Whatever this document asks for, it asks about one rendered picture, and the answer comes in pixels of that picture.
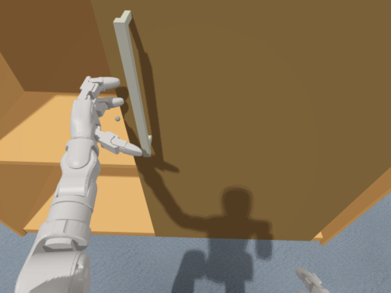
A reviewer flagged robot left upper arm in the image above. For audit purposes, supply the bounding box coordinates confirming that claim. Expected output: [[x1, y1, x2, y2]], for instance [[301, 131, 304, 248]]
[[18, 251, 91, 293]]

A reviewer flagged left robot hand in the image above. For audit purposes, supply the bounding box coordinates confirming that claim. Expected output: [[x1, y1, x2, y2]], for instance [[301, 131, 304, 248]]
[[70, 76, 142, 156]]

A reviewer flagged handle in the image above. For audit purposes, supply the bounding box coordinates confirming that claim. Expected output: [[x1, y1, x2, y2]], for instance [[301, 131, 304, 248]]
[[113, 10, 152, 157]]

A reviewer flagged right robot hand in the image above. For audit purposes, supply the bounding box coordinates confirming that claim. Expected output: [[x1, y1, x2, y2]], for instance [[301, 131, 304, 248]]
[[295, 267, 330, 293]]

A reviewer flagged robot left forearm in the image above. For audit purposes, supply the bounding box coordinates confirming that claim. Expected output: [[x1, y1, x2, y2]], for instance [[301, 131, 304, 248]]
[[15, 138, 101, 293]]

